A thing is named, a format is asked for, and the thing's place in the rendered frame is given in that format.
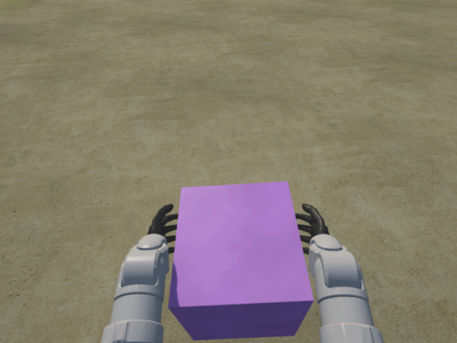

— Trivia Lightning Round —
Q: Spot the carton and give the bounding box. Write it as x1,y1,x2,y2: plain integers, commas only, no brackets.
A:
168,182,314,340

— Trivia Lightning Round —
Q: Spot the robot left hand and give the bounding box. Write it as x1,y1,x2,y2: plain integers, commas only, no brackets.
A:
147,204,179,254

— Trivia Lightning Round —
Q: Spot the robot right hand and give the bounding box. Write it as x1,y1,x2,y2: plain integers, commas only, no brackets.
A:
295,204,330,254

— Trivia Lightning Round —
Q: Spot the right robot forearm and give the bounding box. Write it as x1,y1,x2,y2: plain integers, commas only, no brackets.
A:
308,234,384,343

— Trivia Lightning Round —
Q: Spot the left robot forearm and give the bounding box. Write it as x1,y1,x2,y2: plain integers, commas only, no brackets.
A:
101,234,169,343

